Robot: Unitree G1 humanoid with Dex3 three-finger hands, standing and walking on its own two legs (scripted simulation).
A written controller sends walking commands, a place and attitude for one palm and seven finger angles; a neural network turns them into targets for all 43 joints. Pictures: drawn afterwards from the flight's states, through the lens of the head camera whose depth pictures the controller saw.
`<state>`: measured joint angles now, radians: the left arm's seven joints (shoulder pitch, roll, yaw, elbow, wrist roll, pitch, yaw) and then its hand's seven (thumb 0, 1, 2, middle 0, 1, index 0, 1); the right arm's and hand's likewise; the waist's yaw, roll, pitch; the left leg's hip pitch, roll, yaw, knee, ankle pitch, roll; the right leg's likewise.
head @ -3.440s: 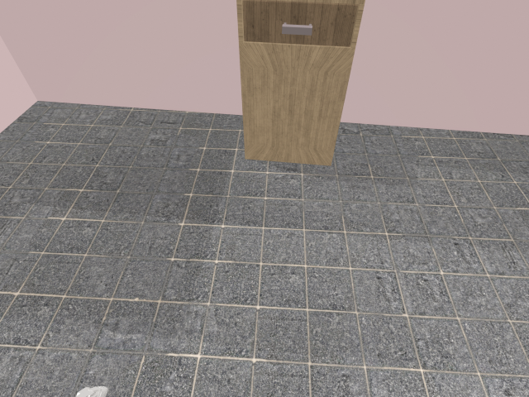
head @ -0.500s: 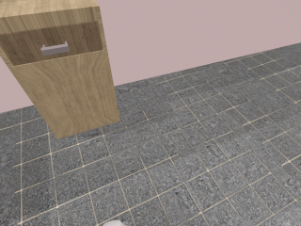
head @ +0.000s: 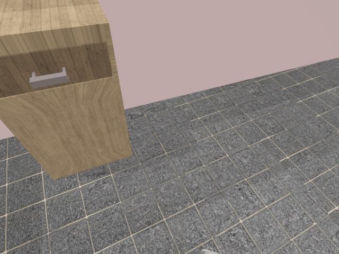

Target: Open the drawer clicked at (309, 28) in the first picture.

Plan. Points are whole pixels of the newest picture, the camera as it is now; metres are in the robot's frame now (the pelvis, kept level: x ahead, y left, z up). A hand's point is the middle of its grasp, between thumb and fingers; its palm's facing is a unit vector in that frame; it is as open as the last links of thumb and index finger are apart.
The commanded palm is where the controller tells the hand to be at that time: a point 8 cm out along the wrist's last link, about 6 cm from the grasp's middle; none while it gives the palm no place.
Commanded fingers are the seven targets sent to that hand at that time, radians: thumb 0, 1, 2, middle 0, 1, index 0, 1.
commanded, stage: turn to face it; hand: left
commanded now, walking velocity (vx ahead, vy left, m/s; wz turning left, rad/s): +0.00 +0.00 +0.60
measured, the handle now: (49, 76) +0.70 +0.48 -0.01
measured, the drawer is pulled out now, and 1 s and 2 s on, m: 0.00 0.00 0.00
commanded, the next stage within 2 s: take the last steps up to it in 0.62 s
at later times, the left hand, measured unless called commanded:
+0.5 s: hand out of the picture +0.03 +0.21 -0.18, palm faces +0.34 -0.91 -0.24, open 7.3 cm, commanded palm none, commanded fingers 0.00 0.90 0.90 -0.20 -0.30 -0.20 -0.30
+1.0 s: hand out of the picture +0.02 +0.19 -0.17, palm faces +0.39 -0.90 -0.20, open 7.4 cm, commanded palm none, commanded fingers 0.00 0.90 0.90 -0.20 -0.30 -0.20 -0.30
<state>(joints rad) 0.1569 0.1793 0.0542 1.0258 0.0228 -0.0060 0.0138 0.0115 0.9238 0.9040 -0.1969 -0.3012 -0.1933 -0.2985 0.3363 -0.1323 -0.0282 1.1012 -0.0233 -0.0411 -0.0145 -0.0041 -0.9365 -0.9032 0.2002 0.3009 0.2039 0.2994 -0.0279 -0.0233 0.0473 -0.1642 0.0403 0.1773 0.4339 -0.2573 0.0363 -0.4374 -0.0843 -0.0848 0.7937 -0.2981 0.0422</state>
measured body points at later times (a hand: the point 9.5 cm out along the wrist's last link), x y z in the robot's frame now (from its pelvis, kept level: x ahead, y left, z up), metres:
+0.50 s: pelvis +0.05 +0.00 -0.01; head +0.07 +0.02 +0.44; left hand +0.01 +0.25 -0.16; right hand +0.23 -0.23 -0.14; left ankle +0.03 +0.10 -0.73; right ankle +0.08 -0.12 -0.74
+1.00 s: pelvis +0.05 +0.01 +0.00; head +0.05 +0.01 +0.45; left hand +0.00 +0.24 -0.15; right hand +0.17 -0.20 -0.16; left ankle +0.04 +0.10 -0.74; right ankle +0.08 -0.11 -0.73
